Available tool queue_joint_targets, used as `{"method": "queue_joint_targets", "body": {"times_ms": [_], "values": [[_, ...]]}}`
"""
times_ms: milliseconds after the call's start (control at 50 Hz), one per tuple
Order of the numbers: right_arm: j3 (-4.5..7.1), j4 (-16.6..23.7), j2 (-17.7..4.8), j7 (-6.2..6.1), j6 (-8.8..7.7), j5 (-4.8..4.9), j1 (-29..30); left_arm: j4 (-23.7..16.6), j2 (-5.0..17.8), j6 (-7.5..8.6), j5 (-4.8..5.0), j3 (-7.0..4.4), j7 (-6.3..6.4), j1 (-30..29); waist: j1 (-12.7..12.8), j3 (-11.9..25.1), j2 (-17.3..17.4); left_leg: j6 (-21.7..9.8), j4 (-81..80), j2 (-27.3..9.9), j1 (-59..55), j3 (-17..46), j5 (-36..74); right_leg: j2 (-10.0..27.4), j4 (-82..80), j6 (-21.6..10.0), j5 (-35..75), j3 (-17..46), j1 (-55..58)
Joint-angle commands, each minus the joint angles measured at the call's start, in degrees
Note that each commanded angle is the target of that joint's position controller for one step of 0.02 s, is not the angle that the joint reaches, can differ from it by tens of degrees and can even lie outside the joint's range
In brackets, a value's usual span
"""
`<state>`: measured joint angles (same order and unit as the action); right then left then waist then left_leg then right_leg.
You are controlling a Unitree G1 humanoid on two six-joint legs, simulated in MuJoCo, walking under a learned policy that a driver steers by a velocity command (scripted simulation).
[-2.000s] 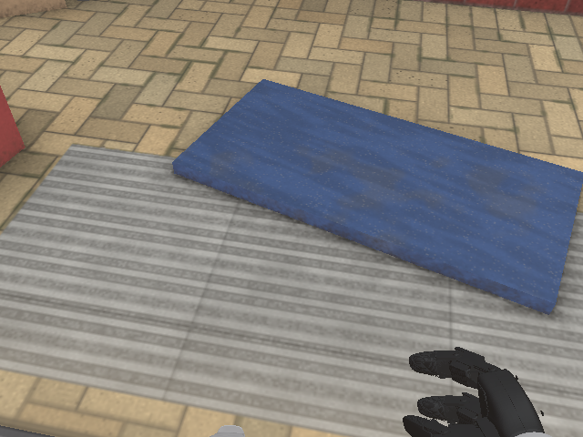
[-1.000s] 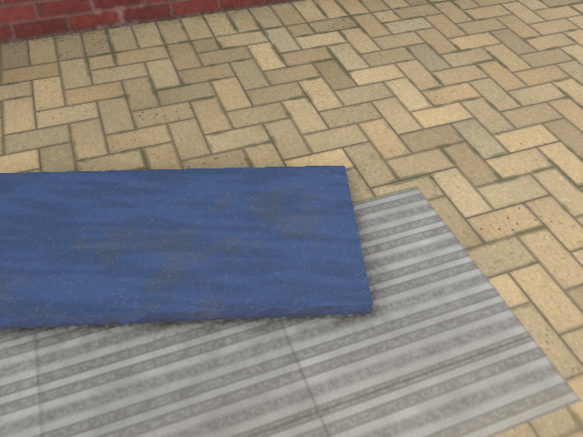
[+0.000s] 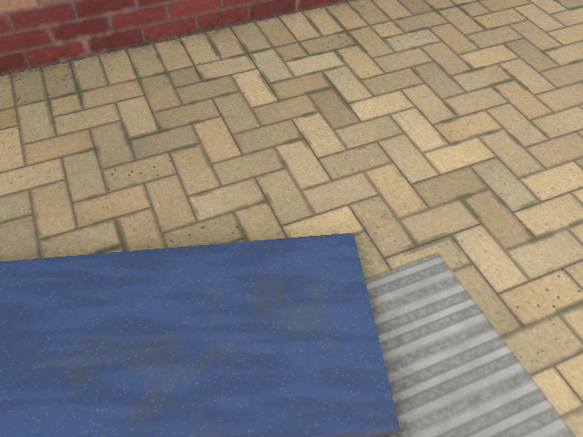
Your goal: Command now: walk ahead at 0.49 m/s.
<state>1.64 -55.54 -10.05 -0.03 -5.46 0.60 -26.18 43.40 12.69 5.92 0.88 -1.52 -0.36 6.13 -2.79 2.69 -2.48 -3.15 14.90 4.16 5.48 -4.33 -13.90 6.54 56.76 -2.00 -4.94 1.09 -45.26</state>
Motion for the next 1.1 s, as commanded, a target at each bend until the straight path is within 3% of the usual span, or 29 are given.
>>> {"method": "queue_joint_targets", "body": {"times_ms": [20,80,120,160,180,200,220,240,260,280,300,340,400,520,560,620,660,700,720,740,760,780,800,820,840,860,960,1020,1100], "values": [[2.16,4.83,-9.96,-0.78,-1.26,0.63,4.56,-5.10,0.52,0.47,0.56,0.51,-0.11,-7.16,1.09,-4.70,5.72,-7.76,-8.91,-12.00,10.86,5.62,17.82,-1.69,-15.54,1.89,10.14,-2.68,11.00],[2.65,3.21,-11.05,-0.86,-0.60,1.27,1.27,-6.83,2.68,-0.27,0.85,-0.17,-0.81,-11.61,-0.05,-5.76,5.28,-7.27,-7.04,-15.29,0.23,6.76,19.15,-2.79,-23.75,0.27,10.88,-1.50,9.58],[2.95,2.80,-11.53,-0.89,0.49,0.85,0.54,-6.86,4.14,-0.22,0.43,-0.83,-1.39,-10.34,1.06,-3.97,6.17,-6.04,-1.05,-16.98,-6.84,6.41,31.15,-4.30,-25.41,-1.92,6.54,-2.15,11.14],[3.25,3.42,-12.47,-1.01,1.38,0.68,2.20,-4.92,7.04,-0.12,-0.09,-2.44,-1.56,-2.86,5.57,1.00,8.28,-4.18,9.69,-15.90,-9.07,5.19,46.77,-7.62,-27.18,-4.21,2.92,-4.58,22.15],[3.02,4.17,-12.17,-1.02,1.65,0.38,3.42,-2.07,9.54,-0.23,-0.07,-3.78,-1.21,7.06,10.02,5.97,8.29,-2.67,21.45,-13.41,-3.44,3.52,46.93,-7.30,-27.25,-6.14,3.94,-4.18,36.17],[2.08,6.28,-9.81,-1.12,1.42,-1.15,3.29,0.21,15.04,-0.62,-0.86,-5.20,-0.36,18.41,12.65,15.08,-0.33,-0.87,41.66,-9.36,11.46,1.14,25.25,5.51,-24.33,-9.62,8.15,10.48,56.27],[-0.17,5.81,-2.29,-0.02,0.11,-0.64,-5.68,0.76,16.45,-0.49,-0.89,-5.11,-0.88,18.59,7.30,23.17,-14.99,1.74,59.87,0.15,32.35,7.42,-17.82,17.31,-33.10,-19.63,-5.23,39.58,72.35],[1.50,5.36,-8.78,0.37,-1.26,0.87,-1.05,0.24,11.48,-0.91,-0.59,-4.18,-0.57,17.60,9.75,20.20,-8.81,0.86,65.55,-3.15,38.66,12.68,-16.65,14.57,-37.68,-17.15,-13.27,41.08,69.43],[2.24,7.92,-11.31,0.39,-1.88,1.95,6.10,-0.32,9.47,-1.06,-0.30,-3.58,-0.16,12.43,8.94,10.88,-5.63,0.53,65.61,-6.02,41.73,10.42,-10.67,12.65,-38.83,-14.37,-11.79,31.15,60.34],[2.16,9.08,-10.81,-0.18,-1.91,1.43,10.01,-0.93,8.38,-1.03,-0.49,-3.10,-0.18,7.88,6.73,6.12,0.76,0.72,63.48,-8.93,39.48,8.70,-5.35,10.96,-40.60,-13.27,-5.29,24.90,50.11],[2.31,9.41,-9.94,-0.49,-1.41,0.52,11.21,-0.82,7.13,-0.89,-1.18,-2.84,-0.42,5.90,4.84,3.12,1.97,1.00,62.28,-10.37,37.38,8.21,-3.16,9.43,-42.44,-13.16,-1.52,21.30,42.76],[2.29,9.24,-7.93,-0.44,0.31,0.49,8.14,0.00,5.04,-0.46,-1.70,-2.36,-0.90,4.81,1.22,1.75,-0.72,1.03,61.32,-12.38,33.82,8.89,-1.49,6.90,-45.49,-13.04,-1.07,16.63,35.38],[2.05,10.68,-6.86,-0.76,1.70,-0.15,11.15,1.77,6.62,0.10,-1.21,-2.67,-0.77,6.42,0.31,-1.51,-0.34,2.31,57.86,-13.61,38.33,8.18,2.82,5.75,-48.07,-13.24,2.20,10.88,31.10],[0.99,14.22,-5.24,-0.24,1.36,-1.06,23.14,4.91,7.30,-1.72,-1.24,-2.34,1.05,13.64,3.63,-3.29,1.28,4.00,48.62,-13.66,48.13,5.57,13.36,4.46,-47.36,-11.37,6.27,5.84,36.52],[-0.22,15.89,-3.14,0.28,0.98,-0.58,29.04,5.16,8.23,-2.22,-0.54,-2.52,1.22,15.61,6.04,-4.14,1.07,3.69,37.43,-11.52,41.32,2.16,12.26,3.71,-49.47,-10.28,5.66,3.68,35.19],[-0.12,17.06,-4.02,1.34,0.30,0.22,31.40,6.52,9.34,-2.50,-0.18,-2.55,0.81,18.79,6.72,-4.57,-1.97,1.85,32.16,-8.84,38.94,-0.45,7.62,6.43,-48.21,-10.46,10.18,3.63,42.21],[0.59,17.24,-5.79,2.13,-0.24,0.38,28.57,6.88,8.89,-3.02,-0.30,-2.28,0.79,18.07,3.82,-2.91,-4.81,-0.78,27.84,-6.27,33.29,-1.85,2.64,7.34,-43.55,-9.04,22.99,2.72,45.94],[3.20,12.71,-10.59,2.28,-0.24,-0.10,12.59,6.42,8.07,-3.12,-0.45,-1.75,1.25,15.64,-4.21,6.00,-5.74,-3.98,24.22,-2.77,11.37,-2.53,4.88,3.56,-27.51,-5.91,42.31,-1.51,42.88],[5.02,10.90,-16.71,1.81,-0.24,-1.02,3.00,4.65,4.88,-2.64,-0.55,-0.84,1.36,18.01,-5.64,14.95,3.04,-10.27,21.69,-15.36,-10.48,16.75,3.01,-1.24,-7.53,-2.33,28.95,-3.70,25.59],[5.76,9.15,-19.09,1.45,0.43,-1.01,-3.62,4.34,1.23,-1.30,-0.97,0.24,0.79,19.80,-5.86,23.72,18.21,-17.32,6.35,-25.56,-23.55,46.43,-11.45,-10.99,10.64,0.23,-15.84,1.02,9.82],[4.35,9.97,-15.02,0.82,0.40,-1.17,-0.23,5.13,5.88,-0.08,-0.12,-1.55,-0.09,17.24,-5.34,20.71,15.66,-15.89,1.64,-26.24,-22.16,51.64,-19.72,-9.27,22.94,-0.34,-21.17,8.72,1.53],[3.48,10.48,-12.00,0.47,0.44,-0.81,5.15,3.47,7.40,0.26,1.11,-2.14,-0.32,12.21,-4.01,10.76,11.80,-13.67,1.96,-25.25,-12.78,42.63,-20.97,-6.22,25.63,-1.20,-18.46,6.53,-3.13],[2.96,10.60,-10.11,0.37,0.43,-0.93,8.84,2.01,6.90,0.23,0.87,-2.06,0.05,7.93,-2.37,5.11,6.97,-12.20,0.87,-23.48,-3.20,34.46,-16.63,-3.23,24.06,-1.92,-13.92,3.83,-1.95],[2.33,9.98,-7.96,0.71,0.11,-1.53,11.55,1.55,6.44,-0.35,0.18,-2.41,0.38,7.34,0.29,1.61,5.53,-10.72,-0.84,-21.27,5.09,28.82,-10.87,-1.18,22.48,-2.38,-11.11,3.34,1.55],[1.68,9.58,-5.60,1.19,-0.39,-2.06,13.48,1.75,5.45,-1.23,0.06,-2.53,0.56,9.55,3.10,1.02,6.81,-9.56,-2.13,-19.05,10.06,24.00,-7.47,0.05,21.38,-2.97,-8.86,3.94,5.52],[1.71,8.90,-5.22,1.47,-0.61,-1.54,14.01,2.02,4.24,-1.93,0.19,-2.38,0.74,11.26,4.39,0.36,8.08,-9.40,-3.43,-17.69,11.81,20.40,-5.73,0.36,20.14,-2.94,-8.11,3.99,6.87],[2.62,6.92,-8.74,0.09,-0.43,-0.58,9.36,-0.02,3.48,-2.01,-1.47,-1.98,1.08,3.36,3.65,-2.67,5.17,-10.95,-7.38,-15.00,11.23,13.39,4.71,0.91,0.61,0.54,0.42,1.13,4.70],[3.50,6.94,-11.37,-0.63,-0.10,0.13,7.50,-0.99,2.51,-1.31,-0.60,-1.56,0.73,-2.50,1.78,-2.83,5.96,-9.85,-7.51,-14.14,10.01,11.30,7.49,-1.47,-14.45,2.38,5.54,0.22,9.31],[4.28,5.83,-13.10,-0.87,0.80,1.22,3.63,-2.09,3.89,-0.53,0.11,-1.66,-0.19,-8.92,-1.09,-3.80,7.02,-9.73,-4.18,-15.87,5.98,13.72,4.18,-3.66,-24.35,3.75,5.67,0.20,12.70]]}}
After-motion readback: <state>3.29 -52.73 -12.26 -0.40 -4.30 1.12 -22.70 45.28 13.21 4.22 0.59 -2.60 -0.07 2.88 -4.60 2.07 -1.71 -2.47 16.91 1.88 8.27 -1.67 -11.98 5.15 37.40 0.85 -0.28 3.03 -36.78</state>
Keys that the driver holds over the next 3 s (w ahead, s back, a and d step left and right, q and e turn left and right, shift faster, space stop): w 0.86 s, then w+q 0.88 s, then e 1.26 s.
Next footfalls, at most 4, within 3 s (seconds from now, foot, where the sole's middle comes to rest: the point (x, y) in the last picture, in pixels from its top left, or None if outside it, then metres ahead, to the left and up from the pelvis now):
0.18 right None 0.32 -0.13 -0.78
0.70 left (243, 381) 0.62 0.11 -0.73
1.22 right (335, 290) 0.85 -0.13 -0.73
1.74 left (202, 241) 1.04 0.23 -0.74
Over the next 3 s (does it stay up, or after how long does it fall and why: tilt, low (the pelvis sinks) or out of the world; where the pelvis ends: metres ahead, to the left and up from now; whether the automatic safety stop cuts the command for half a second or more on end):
stays up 1.16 0.20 -0.01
